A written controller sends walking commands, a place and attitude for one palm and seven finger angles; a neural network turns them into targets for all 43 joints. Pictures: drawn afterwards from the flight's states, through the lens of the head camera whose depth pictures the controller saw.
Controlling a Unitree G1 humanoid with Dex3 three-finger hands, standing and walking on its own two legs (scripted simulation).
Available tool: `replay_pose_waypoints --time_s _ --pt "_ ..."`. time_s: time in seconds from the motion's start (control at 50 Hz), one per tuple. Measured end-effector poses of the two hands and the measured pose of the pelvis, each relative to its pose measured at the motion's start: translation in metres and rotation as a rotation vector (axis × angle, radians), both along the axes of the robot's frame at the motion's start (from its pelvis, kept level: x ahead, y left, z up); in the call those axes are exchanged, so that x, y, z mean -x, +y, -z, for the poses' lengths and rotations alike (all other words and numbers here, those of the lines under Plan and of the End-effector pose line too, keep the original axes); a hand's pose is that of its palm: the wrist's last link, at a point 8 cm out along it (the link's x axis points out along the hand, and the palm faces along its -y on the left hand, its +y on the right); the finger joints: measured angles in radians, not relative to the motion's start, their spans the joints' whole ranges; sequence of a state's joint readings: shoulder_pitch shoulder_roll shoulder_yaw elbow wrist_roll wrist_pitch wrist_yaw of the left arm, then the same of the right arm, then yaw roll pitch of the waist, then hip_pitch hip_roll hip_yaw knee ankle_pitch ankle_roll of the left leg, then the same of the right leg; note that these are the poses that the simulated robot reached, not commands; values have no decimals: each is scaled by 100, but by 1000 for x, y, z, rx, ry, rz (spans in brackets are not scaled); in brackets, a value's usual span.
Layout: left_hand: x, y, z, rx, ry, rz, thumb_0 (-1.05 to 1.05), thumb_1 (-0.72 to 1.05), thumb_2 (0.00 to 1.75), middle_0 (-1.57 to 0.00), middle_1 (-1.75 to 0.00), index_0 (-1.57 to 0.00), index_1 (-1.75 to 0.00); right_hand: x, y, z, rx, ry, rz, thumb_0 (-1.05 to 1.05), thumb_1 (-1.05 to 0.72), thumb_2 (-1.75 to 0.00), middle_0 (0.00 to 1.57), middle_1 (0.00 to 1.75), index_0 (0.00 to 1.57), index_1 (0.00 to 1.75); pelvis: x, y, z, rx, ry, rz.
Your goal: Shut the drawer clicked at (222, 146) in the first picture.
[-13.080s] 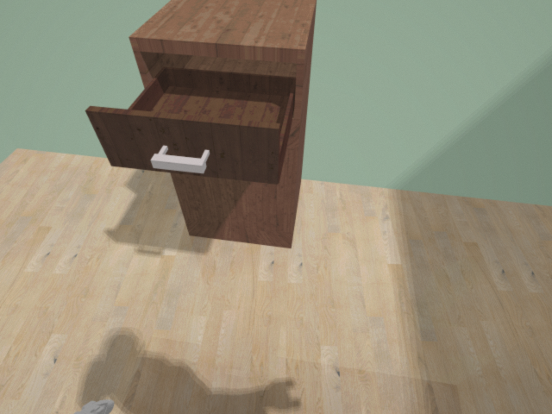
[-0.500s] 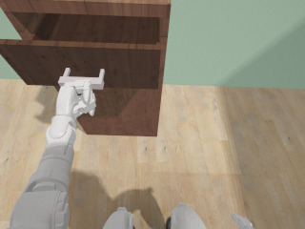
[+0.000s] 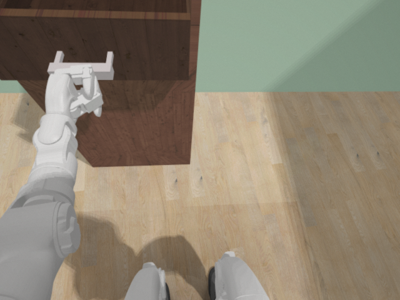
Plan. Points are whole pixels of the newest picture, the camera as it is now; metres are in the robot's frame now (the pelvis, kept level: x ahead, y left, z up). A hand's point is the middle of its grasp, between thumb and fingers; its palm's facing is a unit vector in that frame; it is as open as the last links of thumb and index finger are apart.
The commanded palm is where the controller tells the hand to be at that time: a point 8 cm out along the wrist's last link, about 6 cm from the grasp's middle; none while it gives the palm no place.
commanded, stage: push the drawer shut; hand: left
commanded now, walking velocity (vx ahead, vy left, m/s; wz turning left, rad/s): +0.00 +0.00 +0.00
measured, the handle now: (83, 63) +0.58 +0.20 +0.07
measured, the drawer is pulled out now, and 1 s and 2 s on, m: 0.07 0.00 0.00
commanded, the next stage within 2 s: pull the fist back off the drawer in 1.02 s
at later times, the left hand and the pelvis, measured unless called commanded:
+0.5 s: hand (99, 73) +0.55 +0.16 +0.07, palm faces -0.02 -1.00 -0.04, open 3.2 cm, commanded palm +0.55 +0.21 +0.07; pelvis +0.01 +0.01 -0.01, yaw -1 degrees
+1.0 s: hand (96, 66) +0.57 +0.17 +0.07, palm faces -0.02 -1.00 -0.05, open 3.3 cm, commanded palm +0.61 +0.19 +0.07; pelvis -0.01 +0.01 -0.02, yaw +0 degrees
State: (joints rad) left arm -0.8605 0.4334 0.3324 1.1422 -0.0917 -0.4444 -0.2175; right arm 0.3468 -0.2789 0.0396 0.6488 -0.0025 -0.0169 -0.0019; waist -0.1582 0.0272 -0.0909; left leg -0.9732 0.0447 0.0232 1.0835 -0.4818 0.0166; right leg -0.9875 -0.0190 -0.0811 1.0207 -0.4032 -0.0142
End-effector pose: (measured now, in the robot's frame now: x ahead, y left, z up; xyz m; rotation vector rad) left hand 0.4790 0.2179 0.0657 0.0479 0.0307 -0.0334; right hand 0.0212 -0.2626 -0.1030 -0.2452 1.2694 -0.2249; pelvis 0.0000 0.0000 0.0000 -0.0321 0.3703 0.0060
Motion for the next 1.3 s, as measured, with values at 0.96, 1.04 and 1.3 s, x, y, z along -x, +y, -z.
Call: replay_pose_waypoints --time_s 0.96,1.04,1.3 --pt "-71 8 -5 -5 19 -20 5 64 94 -140 -160 -140 -160 68 22 -4 27 219 40 1 -90 -89 20 30 21 30 6 12 16 50 104 -18" --pt "-71 8 -6 -6 26 -16 6 64 95 -140 -160 -140 -160 73 21 -5 36 212 39 1 -90 -89 20 30 21 30 11 11 17 52 106 -18" --pt "-73 10 -8 -8 31 -6 7 62 95 -140 -160 -140 -160 91 24 -4 44 203 42 1 -90 -89 20 30 21 30 21 13 22 55 119 -11"
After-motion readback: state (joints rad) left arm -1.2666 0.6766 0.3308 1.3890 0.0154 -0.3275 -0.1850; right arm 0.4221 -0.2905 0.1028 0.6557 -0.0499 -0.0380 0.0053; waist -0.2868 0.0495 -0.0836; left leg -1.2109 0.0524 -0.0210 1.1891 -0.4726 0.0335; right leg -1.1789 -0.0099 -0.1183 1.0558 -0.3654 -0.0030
